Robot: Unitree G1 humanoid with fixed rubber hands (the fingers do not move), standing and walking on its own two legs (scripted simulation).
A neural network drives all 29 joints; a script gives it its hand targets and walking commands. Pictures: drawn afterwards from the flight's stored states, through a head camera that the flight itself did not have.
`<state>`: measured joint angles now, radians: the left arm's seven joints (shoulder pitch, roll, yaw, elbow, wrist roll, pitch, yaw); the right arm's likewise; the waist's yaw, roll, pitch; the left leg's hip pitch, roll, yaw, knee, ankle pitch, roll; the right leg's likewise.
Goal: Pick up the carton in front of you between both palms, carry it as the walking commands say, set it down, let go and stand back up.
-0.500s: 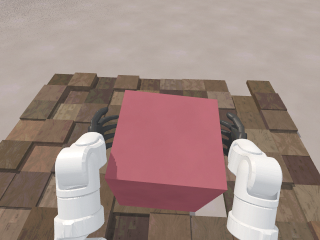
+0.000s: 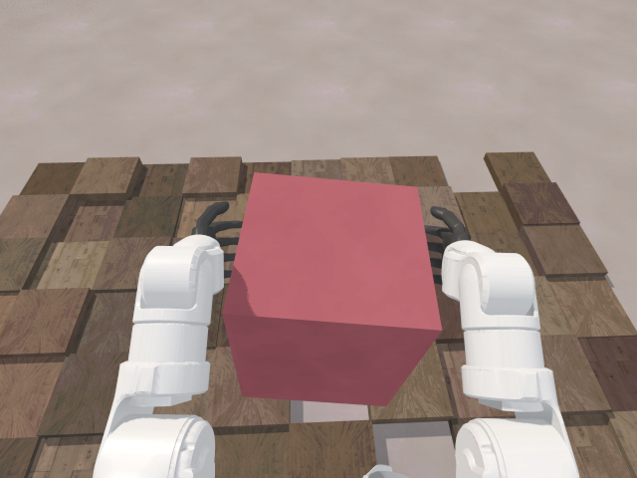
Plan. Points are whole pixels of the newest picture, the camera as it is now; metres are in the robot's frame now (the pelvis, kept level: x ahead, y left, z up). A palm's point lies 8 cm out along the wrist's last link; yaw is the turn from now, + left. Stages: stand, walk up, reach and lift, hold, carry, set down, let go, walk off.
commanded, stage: carry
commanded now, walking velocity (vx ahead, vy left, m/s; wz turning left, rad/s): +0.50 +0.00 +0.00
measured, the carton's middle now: (324, 297) +0.36 +0.00 +0.00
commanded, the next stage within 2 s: none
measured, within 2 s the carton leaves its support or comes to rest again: neither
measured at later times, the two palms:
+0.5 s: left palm (192, 30) +0.72 +0.21 +0.20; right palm (386, 37) +0.71 -0.09 +0.20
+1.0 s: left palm (242, 22) +1.01 +0.18 +0.09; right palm (373, 21) +1.04 -0.11 +0.08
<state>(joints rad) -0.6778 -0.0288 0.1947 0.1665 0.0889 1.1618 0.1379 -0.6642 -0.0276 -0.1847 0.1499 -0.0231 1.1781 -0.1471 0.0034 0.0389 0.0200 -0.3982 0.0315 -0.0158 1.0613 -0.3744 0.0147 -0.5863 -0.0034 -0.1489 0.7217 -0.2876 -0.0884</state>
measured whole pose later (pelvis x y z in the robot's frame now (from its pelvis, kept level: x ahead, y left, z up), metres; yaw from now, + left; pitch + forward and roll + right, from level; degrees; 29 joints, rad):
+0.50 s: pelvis +0.33 +0.06 +0.03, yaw +1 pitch +6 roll -2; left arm -0.90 0.03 0.26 0.07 0.04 1.38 0.17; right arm -0.85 0.01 -0.27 0.02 -0.09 1.38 -0.15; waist -0.03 -0.01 0.01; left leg -0.37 0.00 0.11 0.48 -0.22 0.08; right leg -0.50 -0.01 -0.02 1.05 -0.44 0.00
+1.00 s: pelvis +0.67 +0.00 +0.02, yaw +2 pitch +4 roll +1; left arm -0.59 -0.04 0.20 0.06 0.07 1.19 0.13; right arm -0.61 0.03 -0.18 0.09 -0.10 1.22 -0.14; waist 0.05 0.01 0.08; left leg -0.54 0.01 0.00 1.21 -0.39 0.03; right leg -0.41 0.03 -0.19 0.53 -0.20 -0.15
